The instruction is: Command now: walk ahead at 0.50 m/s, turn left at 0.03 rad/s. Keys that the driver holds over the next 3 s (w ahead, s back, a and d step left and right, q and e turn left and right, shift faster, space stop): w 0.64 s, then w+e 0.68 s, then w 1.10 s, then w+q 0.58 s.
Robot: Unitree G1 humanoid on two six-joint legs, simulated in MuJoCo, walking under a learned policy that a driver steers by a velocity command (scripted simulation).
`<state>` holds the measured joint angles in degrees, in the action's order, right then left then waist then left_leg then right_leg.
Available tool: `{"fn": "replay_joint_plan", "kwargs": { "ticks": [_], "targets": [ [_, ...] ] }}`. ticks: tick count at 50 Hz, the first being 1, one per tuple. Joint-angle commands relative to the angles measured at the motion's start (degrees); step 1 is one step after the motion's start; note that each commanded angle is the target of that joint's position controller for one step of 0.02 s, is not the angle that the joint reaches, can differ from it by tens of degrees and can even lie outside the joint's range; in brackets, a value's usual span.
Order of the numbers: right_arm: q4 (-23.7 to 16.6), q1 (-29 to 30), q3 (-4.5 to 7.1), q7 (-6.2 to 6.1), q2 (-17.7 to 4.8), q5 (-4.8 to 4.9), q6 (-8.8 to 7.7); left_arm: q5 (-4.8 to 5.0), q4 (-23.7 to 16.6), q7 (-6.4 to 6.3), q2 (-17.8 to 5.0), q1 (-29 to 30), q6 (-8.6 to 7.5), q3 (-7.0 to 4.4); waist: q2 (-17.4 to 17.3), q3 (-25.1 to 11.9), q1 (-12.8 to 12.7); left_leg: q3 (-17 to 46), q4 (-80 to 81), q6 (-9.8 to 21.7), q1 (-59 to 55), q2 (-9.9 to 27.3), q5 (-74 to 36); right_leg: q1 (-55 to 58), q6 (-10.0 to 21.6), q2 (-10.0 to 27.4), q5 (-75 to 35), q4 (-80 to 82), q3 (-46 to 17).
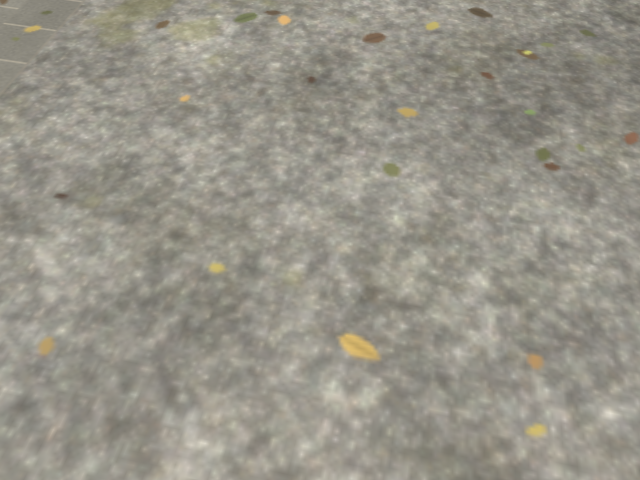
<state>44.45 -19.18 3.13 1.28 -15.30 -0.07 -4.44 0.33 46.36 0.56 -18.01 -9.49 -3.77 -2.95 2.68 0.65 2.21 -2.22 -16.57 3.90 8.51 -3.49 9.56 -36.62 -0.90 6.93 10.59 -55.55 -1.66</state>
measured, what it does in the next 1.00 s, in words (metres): walks ahead: right foot, then left foot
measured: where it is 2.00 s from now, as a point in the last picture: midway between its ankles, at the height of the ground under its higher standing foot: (387, 263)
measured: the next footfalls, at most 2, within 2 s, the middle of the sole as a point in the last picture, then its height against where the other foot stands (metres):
right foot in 0.28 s outside the picture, level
left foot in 0.80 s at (272, 422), level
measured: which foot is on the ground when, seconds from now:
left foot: down 0.00-0.28, up 0.30-0.78, down 0.80-1.00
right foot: up 0.00-0.26, down 0.28-0.80, up 0.82-1.00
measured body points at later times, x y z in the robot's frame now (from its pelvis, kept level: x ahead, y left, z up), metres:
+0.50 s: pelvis +0.28 -0.07 +0.00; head +0.30 -0.08 +0.45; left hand +0.34 +0.20 -0.12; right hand +0.40 -0.35 -0.12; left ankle +0.31 +0.09 -0.67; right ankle +0.29 -0.15 -0.75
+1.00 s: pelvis +0.55 -0.01 +0.00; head +0.57 -0.01 +0.44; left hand +0.66 +0.26 -0.13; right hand +0.61 -0.30 -0.12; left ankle +0.58 +0.09 -0.75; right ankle +0.51 -0.16 -0.66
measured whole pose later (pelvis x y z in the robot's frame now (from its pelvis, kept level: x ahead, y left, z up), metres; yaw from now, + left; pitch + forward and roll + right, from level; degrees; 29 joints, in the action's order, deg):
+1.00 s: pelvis +0.55 -0.01 +0.00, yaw -9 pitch +1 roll +1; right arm 47.9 -12.5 3.4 0.8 -14.5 -0.7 -5.7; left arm 2.0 49.5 -0.4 -17.8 -15.7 -2.2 -4.1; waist 2.9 1.9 0.6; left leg -6.7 -21.2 2.1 12.3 -0.7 9.7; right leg -30.4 1.1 4.8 17.5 -64.5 -3.0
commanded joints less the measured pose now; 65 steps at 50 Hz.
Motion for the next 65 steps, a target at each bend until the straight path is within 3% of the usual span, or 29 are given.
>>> {"fn": "replay_joint_plan", "kwargs": {
  "ticks": [1, 6, 9, 11, 13, 14, 15, 16, 17, 18, 20, 25, 30, 35, 38, 39, 40, 41, 42, 43, 44, 45, 46, 48, 51, 55, 61, 63, 65],
  "targets": [
    [-3.2, 3.0, 2.07, -0.73, -8.7, 0.18, -1.17, -0.29, -3.3, 0.21, -1.8, 1.8, -0.32, -0.14, -5.7, 0.9, -1.5, 9.5, 9.4, 9.4, -0.2, 14.6, -12.3, -2.1, -0.7, 0.9, -9.7, 9.1, -1.0],
    [0.3, -2.3, 2.46, -1.24, -10.5, 0.92, -0.48, 0.37, -5.9, 1.46, -1.3, 10.9, -1.14, 0.53, -5.5, 3.1, 1.8, 7.0, 8.8, 7.9, -3.5, 15.3, -9.6, 0.9, 0.2, -1.9, -16.8, 21.7, 0.7],
    [2.2, -3.6, 2.74, -1.55, -11.0, 1.25, 0.39, 0.45, -7.4, 2.32, -2.4, 13.1, -1.48, 0.36, -6.0, 3.6, 1.5, 7.8, 5.6, 6.8, -9.7, 17.9, -12.6, -0.1, 2.3, -2.5, -12.1, 25.2, 0.2],
    [2.8, -3.2, 2.97, -1.82, -11.6, 1.28, 1.03, 0.37, -7.0, 2.56, -3.6, 10.8, -1.69, -0.07, -7.1, 2.0, -0.2, 7.8, 2.0, 5.7, -12.4, 18.4, -19.9, 4.0, 3.9, -3.8, -7.7, 26.5, 1.4],
    [2.7, -1.9, 2.54, -2.11, -10.9, 1.0, 1.72, 0.09, -3.4, 1.94, -7.1, -1.6, -1.73, -2.11, -6.7, -5.9, -6.5, 4.3, -12.8, 3.2, -9.9, 14.3, -34.6, 22.2, 6.7, -6.8, -7.7, 27.9, 4.4],
    [1.5, -2.8, 1.33, -2.35, -8.4, -0.14, 1.74, -0.37, -1.3, 1.35, -11.2, -11.6, -1.55, -3.33, -1.3, -14.5, -9.9, 1.8, -29.7, 1.1, 1.0, 11.0, -21.5, 39.7, 10.1, 2.2, -10.7, 25.5, -5.5],
    [0.6, -10.3, -0.72, -1.66, -1.2, -0.05, 0.43, -0.37, -0.2, 1.41, -15.6, -14.7, -1.14, -4.26, 14.3, -21.2, -6.0, 2.1, -50.1, -3.2, 25.0, -0.1, 16.6, 59.0, 20.0, 14.8, 1.9, 31.7, -33.6],
    [1.6, -7.0, 0.34, -1.35, -6.7, 0.99, -0.81, 0.67, -0.4, 1.47, -9.9, -14.7, -1.09, -2.81, 9.6, -21.2, -8.7, 9.9, -57.2, -2.8, 31.9, 1.6, 24.0, 59.0, 19.6, 14.6, 11.1, 37.4, -40.1],
    [-0.1, -1.4, 1.24, -1.04, -9.7, 2.46, -1.58, 0.47, -1.1, 1.24, -7.8, -10.7, -1.19, -2.06, 6.6, -12.3, -8.4, 9.0, -58.1, -2.0, 36.0, 4.6, 19.6, 52.1, 16.8, 12.9, 10.6, 38.5, -31.7],
    [-0.9, 2.1, 1.05, -1.3, -9.3, 2.3, -1.85, 0.02, -1.8, 1.09, -6.7, -6.9, -1.2, -1.74, 2.0, -7.7, -6.9, 7.3, -55.6, -1.8, 34.6, 7.6, 14.3, 44.2, 15.3, 10.7, 5.7, 39.5, -25.2],
    [-0.9, 3.0, 1.45, -1.57, -8.3, 0.91, -1.22, -1.13, -2.3, 1.2, -3.8, -2.9, -1.54, -0.87, 1.5, -3.4, -3.5, 7.1, -49.9, -2.1, 28.9, 10.7, 8.5, 32.9, 14.2, 7.3, -4.3, 42.5, -17.5],
    [-1.7, 5.5, 0.79, -1.88, -5.0, 0.22, 0.79, -0.44, -0.4, 0.69, -5.9, -4.1, -2.38, -1.54, 0.6, -0.3, -2.1, 6.0, -39.3, -4.5, 28.9, 12.0, 0.9, 27.2, 15.5, 6.1, -11.3, 48.4, -9.6],
    [-3.6, 14.8, 0.03, -1.0, -3.3, 0.43, -0.03, 0.2, 1.6, -0.21, -7.2, -7.8, -1.68, -1.75, 0.3, 1.8, -5.1, 3.7, -21.8, -4.8, 27.1, 10.0, -14.0, 28.4, 12.6, 3.1, -11.9, 49.2, -2.8],
    [-6.6, 22.8, -0.05, 0.44, -4.0, 0.98, -0.94, 0.92, 4.6, -0.5, -7.7, -13.3, -0.19, -1.98, 0.3, 3.9, -7.3, 3.9, -13.6, -3.9, 27.3, 7.8, -12.3, 35.5, 12.2, 6.2, -12.2, 45.3, -5.2],
    [-5.9, 19.4, 0.79, 0.8, -6.3, 0.91, -1.72, 1.12, 4.7, -1.04, -9.1, -12.2, 0.65, -2.65, 1.9, 2.0, -4.0, 3.8, -10.5, -2.4, 20.4, 6.3, -6.8, 37.8, 10.8, 7.5, -17.7, 40.0, -7.8],
    [-4.4, 14.1, 1.63, 0.54, -7.8, 0.77, -1.91, 1.15, 4.5, -1.12, -9.1, -10.9, 0.83, -2.59, 1.9, -0.9, -0.8, 2.6, -8.6, -1.3, 12.2, 5.0, -6.5, 36.6, 9.7, 5.8, -24.3, 34.4, -6.7],
    [-1.9, 5.2, 3.04, -0.03, -10.8, 0.28, -2.02, 0.59, 4.0, -1.11, -7.0, -10.8, 0.78, -1.83, 0.7, -7.6, 3.0, 3.6, -10.2, 0.7, -2.2, 6.7, -7.7, 31.4, 7.9, 2.3, -24.6, 23.6, -4.6],
    [-0.7, -4.8, 4.16, -0.72, -15.2, -0.48, -1.73, -1.11, 2.1, -1.13, -2.7, -11.2, 0.64, -0.33, -7.6, -17.5, 6.1, 16.2, -12.3, 4.0, -19.3, 18.8, -8.1, 19.6, 5.3, -3.0, -6.3, 4.8, -1.3],
    [0.4, -5.2, 4.39, -0.36, -16.9, -0.54, -1.11, 0.63, 1.5, -0.86, 1.9, -18.7, -0.49, 0.8, -23.1, -23.2, 1.9, 40.1, -4.5, 11.6, -32.3, 28.6, 5.1, 0.4, 2.9, -10.1, 23.7, -10.9, -1.8],
    [-0.5, -3.2, 2.89, -0.37, -10.6, -0.06, -1.06, 2.02, 2.4, -0.88, -5.2, -15.0, -0.91, -0.83, -14.7, -17.3, 3.8, 38.5, -1.4, 9.5, -27.3, 26.4, 12.7, -4.8, 2.9, -6.5, 22.5, -16.6, -6.5],
    [-0.8, 0.4, 2.1, -0.58, -8.1, 0.21, -1.22, 2.59, 1.1, -0.87, -7.2, -10.2, -1.03, -1.66, -11.7, -9.8, 3.5, 29.5, -0.2, 7.2, -20.1, 24.6, 11.6, -6.9, 3.3, -4.1, 16.9, -16.8, -5.5],
    [-0.9, 4.1, 1.67, -0.53, -6.9, -0.02, -1.39, 2.28, 0.9, -1.16, -6.2, -8.4, -0.82, -1.7, -8.1, -6.2, 1.7, 23.9, 1.6, 6.2, -13.2, 22.5, 6.4, -4.6, 2.9, -1.8, 12.1, -15.3, -4.6],
    [-0.7, 6.6, 1.34, -0.43, -5.3, -0.22, -1.55, 1.61, 0.8, -1.24, -5.5, -7.8, -0.37, -2.0, -8.1, -3.2, 0.3, 18.9, 3.5, 5.7, -8.0, 20.5, 2.3, -3.0, 2.6, -0.4, 9.0, -12.7, -4.6],
    [-0.1, 8.8, 1.35, -0.5, -4.6, -0.77, -2.14, 1.76, 0.8, -0.98, -3.0, -9.3, 1.03, -2.01, -9.5, -1.7, -2.0, 12.3, 6.8, 5.6, -2.4, 18.9, -2.6, 1.5, 2.1, 1.2, 5.7, -10.8, -4.4],
    [1.3, 9.0, 2.04, -0.96, -6.2, -0.81, -2.68, 1.37, -1.1, -0.93, -1.4, -6.8, 2.47, -1.96, -7.2, 0.6, -2.8, 5.9, 9.2, 6.7, -0.5, 19.3, -8.6, -1.3, 1.1, 1.9, 1.4, -7.2, -4.4],
    [2.5, 8.0, 2.62, -1.77, -8.1, -0.82, -2.13, 1.02, -3.3, 0.21, -0.6, -1.7, 2.18, -1.6, -5.9, 2.2, -1.5, -2.0, 10.2, 5.9, -2.2, 17.8, -11.8, -1.8, 0.8, 1.3, -9.5, 5.6, -2.5],
    [4.7, 3.4, 3.65, -2.23, -10.8, 0.75, -0.18, 0.85, -8.1, 2.22, -0.4, 8.3, 2.09, -0.99, -4.7, 5.1, 1.7, -7.6, 7.6, 4.5, -11.1, 20.3, -16.1, -2.4, 3.3, -0.5, -9.2, 17.3, 2.7],
    [4.8, 3.9, 4.09, -2.31, -12.1, 1.33, 0.68, 0.82, -9.2, 2.66, -1.6, 8.0, 2.29, -1.55, -5.8, 4.0, 0.2, -9.2, 2.8, 3.3, -14.0, 20.9, -28.1, 0.5, 5.2, -2.6, -4.1, 18.6, 5.0],
    [4.3, 5.2, 4.55, -2.49, -13.5, 1.93, 1.59, 0.94, -8.4, 2.59, -4.3, 1.2, 2.69, -3.16, -7.5, -1.0, -4.4, -10.9, -9.2, 1.9, -14.4, 20.2, -45.8, 10.9, 7.8, -7.1, 1.1, 18.8, 8.5]
  ]
}}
